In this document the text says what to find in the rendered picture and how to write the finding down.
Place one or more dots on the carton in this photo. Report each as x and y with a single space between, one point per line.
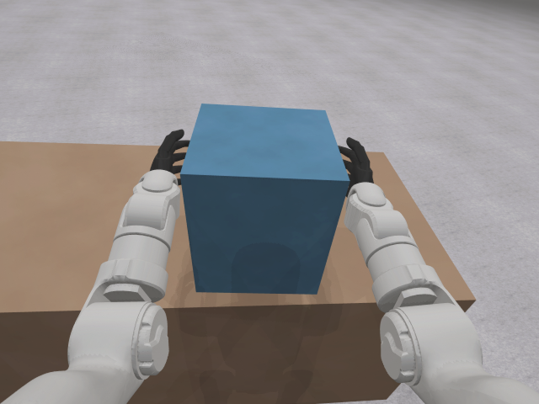
263 190

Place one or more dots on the pedestal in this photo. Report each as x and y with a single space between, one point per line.
60 205

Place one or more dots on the robot left hand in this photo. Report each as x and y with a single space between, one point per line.
166 157

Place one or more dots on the robot right upper arm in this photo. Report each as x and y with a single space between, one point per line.
434 349

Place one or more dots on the left robot forearm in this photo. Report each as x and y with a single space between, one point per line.
135 270

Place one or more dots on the robot right hand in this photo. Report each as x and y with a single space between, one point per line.
359 167

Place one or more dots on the robot left upper arm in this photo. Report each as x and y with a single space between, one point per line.
115 346

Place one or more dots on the right robot forearm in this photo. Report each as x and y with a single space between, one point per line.
400 276

